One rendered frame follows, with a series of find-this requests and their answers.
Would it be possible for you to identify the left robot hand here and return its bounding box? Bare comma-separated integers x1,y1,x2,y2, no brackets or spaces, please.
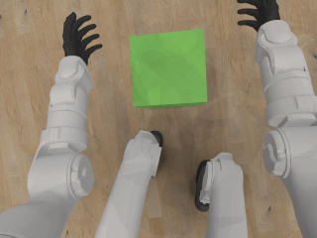
62,12,103,65

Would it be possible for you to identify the robot left foot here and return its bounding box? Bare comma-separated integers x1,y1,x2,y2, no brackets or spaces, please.
150,131,163,177

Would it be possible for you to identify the carton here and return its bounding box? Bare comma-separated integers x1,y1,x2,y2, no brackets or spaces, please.
129,29,208,108

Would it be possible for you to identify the right robot hand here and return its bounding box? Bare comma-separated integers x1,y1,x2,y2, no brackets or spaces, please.
237,0,280,32

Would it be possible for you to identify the left robot forearm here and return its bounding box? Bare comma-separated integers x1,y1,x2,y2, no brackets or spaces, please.
27,56,93,194

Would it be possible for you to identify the robot left upper arm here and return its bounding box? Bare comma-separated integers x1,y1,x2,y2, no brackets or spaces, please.
0,153,94,238

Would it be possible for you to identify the robot right upper arm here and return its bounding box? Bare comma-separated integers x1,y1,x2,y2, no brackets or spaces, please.
263,126,317,238

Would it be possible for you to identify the right robot forearm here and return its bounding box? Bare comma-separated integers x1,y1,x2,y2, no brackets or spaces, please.
254,20,317,128

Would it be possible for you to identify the robot right foot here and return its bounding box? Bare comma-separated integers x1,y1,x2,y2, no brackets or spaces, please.
194,160,210,212

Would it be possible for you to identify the robot foot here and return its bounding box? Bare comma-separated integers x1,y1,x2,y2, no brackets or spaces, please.
194,160,210,212
150,131,163,177

